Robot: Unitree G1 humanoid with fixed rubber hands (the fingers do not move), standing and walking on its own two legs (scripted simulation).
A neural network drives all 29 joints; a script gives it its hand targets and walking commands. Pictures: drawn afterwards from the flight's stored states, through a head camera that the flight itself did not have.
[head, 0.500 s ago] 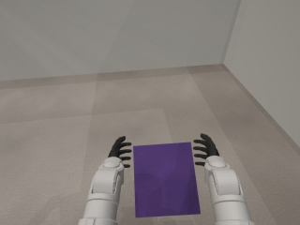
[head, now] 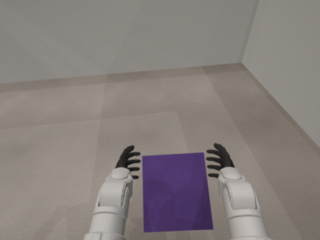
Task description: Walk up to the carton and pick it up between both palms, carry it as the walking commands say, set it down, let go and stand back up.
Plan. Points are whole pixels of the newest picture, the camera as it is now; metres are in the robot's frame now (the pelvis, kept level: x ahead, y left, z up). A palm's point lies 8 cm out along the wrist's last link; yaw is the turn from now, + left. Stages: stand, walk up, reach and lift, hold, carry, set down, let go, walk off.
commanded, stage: carry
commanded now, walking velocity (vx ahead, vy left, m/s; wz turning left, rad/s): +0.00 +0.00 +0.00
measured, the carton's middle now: (174, 189) +0.31 -0.01 -0.08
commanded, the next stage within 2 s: hold in 0.20 s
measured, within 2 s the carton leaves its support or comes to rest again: neither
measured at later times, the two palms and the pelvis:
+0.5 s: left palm (128, 152) +0.34 +0.12 +0.06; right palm (225, 146) +0.35 -0.13 +0.09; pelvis +0.03 +0.01 +0.00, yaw +4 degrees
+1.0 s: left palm (135, 172) +0.35 +0.11 -0.05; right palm (221, 169) +0.36 -0.14 -0.03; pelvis +0.05 -0.01 -0.01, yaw +5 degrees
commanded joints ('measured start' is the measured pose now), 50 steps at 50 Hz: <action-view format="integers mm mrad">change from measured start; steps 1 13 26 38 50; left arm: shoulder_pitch -440 -596 -784 -547 -622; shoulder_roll -1003 -1048 -1062 -1091 -964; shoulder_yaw -502 -533 12 -214 -225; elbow -82 -88 484 431 450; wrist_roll -279 -288 -58 -98 -18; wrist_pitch -50 -127 -177 -390 -611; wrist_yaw -280 -302 -236 -172 -168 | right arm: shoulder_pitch -453 -560 -740 -633 -520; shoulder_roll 1044 998 1015 958 937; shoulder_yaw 561 423 -41 215 174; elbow -96 -16 651 379 549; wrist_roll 284 268 11 112 33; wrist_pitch -34 -119 -139 -348 -584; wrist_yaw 249 300 360 301 252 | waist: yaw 1 -73 -88 -71 -56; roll -73 53 -47 -20 65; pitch -308 -356 34 -174 -418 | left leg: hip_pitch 24 347 389 456 212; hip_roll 160 4 72 43 -30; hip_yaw -247 -301 -401 -355 -304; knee -187 -72 -115 26 197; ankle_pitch -384 -149 -416 271 104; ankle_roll -22 -51 -59 -84 -53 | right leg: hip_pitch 143 235 5 110 -168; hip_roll -74 135 69 93 98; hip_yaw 131 219 260 297 307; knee -120 -58 -26 6 134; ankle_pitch -315 -115 -292 41 50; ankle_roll -11 -46 -57 -58 -45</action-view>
